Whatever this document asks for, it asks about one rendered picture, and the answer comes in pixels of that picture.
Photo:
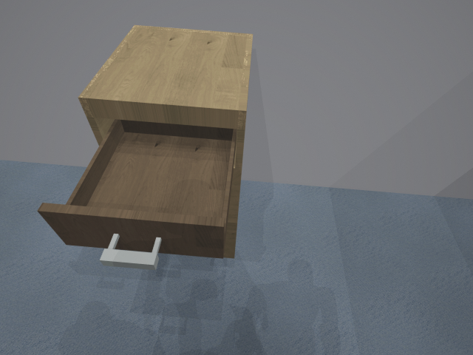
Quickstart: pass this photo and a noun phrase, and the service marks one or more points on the handle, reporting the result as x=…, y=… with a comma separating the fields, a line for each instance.
x=130, y=259

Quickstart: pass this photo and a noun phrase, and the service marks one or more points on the drawer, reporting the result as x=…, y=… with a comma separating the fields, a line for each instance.
x=149, y=180

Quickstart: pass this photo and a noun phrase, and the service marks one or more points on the cabinet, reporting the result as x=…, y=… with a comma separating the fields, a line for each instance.
x=176, y=76

